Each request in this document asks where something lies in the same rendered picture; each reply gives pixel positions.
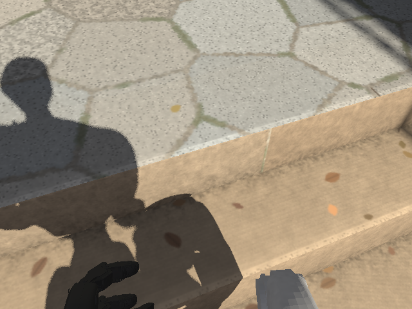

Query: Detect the stairs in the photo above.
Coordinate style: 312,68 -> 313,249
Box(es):
0,87 -> 412,309

